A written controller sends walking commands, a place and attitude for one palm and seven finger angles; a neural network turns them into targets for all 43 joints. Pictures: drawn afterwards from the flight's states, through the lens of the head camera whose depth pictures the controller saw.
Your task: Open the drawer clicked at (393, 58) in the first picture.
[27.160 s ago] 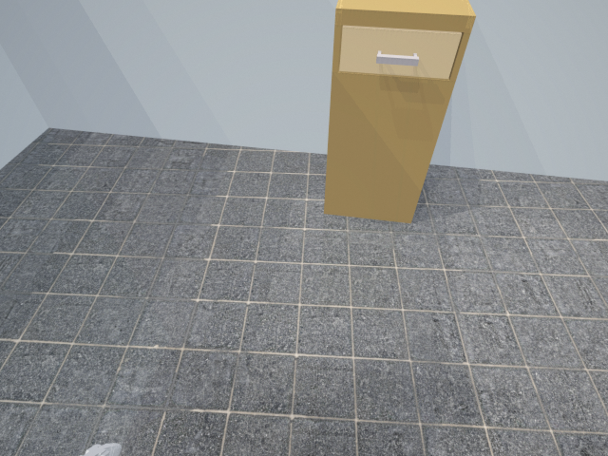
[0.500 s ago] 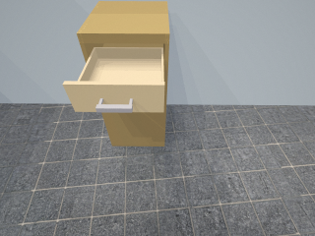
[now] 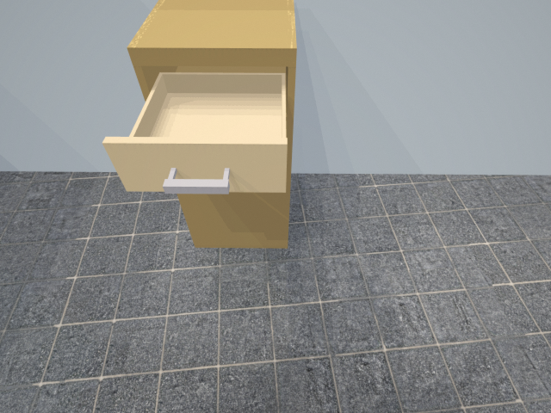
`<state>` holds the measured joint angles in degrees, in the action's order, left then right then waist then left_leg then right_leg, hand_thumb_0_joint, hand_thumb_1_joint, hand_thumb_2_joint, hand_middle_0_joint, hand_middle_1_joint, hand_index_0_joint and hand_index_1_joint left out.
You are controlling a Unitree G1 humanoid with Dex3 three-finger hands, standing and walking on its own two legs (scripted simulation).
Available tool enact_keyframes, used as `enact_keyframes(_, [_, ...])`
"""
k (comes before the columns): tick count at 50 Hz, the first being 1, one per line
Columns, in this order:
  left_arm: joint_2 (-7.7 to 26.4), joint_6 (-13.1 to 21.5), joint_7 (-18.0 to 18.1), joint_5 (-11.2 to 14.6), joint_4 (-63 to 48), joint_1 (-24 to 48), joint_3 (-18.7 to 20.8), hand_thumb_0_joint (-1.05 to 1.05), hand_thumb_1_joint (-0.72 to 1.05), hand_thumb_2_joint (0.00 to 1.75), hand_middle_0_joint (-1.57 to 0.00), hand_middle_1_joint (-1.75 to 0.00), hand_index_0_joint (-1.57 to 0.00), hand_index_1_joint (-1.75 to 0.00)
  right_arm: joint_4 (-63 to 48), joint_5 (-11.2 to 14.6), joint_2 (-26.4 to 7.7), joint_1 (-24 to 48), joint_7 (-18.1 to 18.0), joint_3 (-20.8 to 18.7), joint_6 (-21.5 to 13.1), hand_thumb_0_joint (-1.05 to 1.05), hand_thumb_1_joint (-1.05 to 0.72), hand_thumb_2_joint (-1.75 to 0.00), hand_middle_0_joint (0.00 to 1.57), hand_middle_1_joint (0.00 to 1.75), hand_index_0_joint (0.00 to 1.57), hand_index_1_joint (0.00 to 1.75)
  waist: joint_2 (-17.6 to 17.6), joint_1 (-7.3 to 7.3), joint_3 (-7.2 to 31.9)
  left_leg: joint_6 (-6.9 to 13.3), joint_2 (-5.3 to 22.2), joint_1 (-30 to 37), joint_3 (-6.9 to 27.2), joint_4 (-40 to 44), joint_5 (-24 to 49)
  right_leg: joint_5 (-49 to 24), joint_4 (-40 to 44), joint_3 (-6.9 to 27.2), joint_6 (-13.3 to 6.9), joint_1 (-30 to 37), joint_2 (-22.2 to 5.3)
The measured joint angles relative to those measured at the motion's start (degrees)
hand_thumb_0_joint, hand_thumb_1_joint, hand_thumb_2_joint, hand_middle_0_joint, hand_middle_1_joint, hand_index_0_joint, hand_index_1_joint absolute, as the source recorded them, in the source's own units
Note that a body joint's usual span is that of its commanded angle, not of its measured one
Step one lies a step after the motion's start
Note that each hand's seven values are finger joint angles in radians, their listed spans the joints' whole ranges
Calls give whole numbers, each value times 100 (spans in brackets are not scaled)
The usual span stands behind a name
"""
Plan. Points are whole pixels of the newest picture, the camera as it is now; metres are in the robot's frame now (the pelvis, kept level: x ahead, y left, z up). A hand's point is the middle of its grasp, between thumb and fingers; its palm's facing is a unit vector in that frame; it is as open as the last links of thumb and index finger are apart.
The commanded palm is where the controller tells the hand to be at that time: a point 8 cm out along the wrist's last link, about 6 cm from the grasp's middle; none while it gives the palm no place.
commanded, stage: look to check the result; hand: left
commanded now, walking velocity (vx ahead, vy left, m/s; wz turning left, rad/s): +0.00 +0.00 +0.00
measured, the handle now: (198, 179) +0.54 +0.20 -0.01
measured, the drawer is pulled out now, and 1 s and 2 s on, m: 0.30 0.30 0.30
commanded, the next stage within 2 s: stand and wait in 0.26 s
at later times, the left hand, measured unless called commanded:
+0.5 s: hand out of the picture +0.06 +0.20 -0.16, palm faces +0.03 -0.97 -0.26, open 7.4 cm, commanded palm none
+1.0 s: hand out of the picture +0.10 +0.22 -0.16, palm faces +0.01 -0.95 -0.31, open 7.4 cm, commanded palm none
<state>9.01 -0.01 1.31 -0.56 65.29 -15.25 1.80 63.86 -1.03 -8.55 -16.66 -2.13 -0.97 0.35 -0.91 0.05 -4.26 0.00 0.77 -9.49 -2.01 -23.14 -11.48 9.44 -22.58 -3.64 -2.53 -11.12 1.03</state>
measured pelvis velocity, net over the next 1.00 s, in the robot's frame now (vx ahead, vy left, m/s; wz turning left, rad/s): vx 0.03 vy -0.01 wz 0.00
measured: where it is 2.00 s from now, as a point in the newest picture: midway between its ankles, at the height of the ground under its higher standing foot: outside the picture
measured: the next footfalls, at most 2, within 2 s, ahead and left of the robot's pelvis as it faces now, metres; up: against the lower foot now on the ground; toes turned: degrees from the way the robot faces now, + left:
none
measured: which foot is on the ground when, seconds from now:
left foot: down 0.00-1.00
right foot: down 0.00-1.00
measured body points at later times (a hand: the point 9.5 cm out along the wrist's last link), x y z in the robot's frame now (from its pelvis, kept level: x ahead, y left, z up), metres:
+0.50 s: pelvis +0.02 -0.01 +0.00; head +0.04 -0.02 +0.45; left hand +0.06 +0.25 -0.14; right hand +0.05 -0.25 -0.16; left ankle +0.01 +0.12 -0.74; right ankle +0.03 -0.09 -0.74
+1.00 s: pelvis +0.03 -0.01 +0.00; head +0.06 -0.02 +0.45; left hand +0.10 +0.27 -0.13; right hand +0.08 -0.29 -0.15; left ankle +0.01 +0.12 -0.74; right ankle +0.03 -0.09 -0.74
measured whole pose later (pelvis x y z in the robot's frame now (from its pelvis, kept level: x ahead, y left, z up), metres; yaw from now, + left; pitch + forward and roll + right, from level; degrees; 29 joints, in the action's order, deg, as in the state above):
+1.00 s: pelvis +0.03 -0.01 +0.00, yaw +0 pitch -1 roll +0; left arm 15.7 1.0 0.6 -0.4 64.9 -7.6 1.9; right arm 64.2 -1.0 -16.1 -8.9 -1.3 -0.7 0.1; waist -1.3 0.3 -4.0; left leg -1.3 1.9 -4.7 -2.0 -17.9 -11.7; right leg 10.0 -18.0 -3.6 -3.4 -6.7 2.4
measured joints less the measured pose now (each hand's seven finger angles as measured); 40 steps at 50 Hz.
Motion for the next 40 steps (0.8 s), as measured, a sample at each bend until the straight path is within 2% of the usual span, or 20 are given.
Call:
enact_keyframes(17, [215,43,-26,7,-7,436,1,1,91,90,-20,-29,-20,-30,26,-3,-222,364,30,47,-18,0,-91,-90,20,30,20,30,-47,22,-10,-41,14,182,33,217,6,34,165,-28,-21,167,23])
enact_keyframes(40, [522,86,-61,11,-38,672,13,1,90,90,-20,-29,-20,-30,28,-3,-620,695,66,13,-24,0,-91,-90,20,30,20,30,-47,25,20,-111,96,412,8,441,-20,47,392,1,-73,381,118])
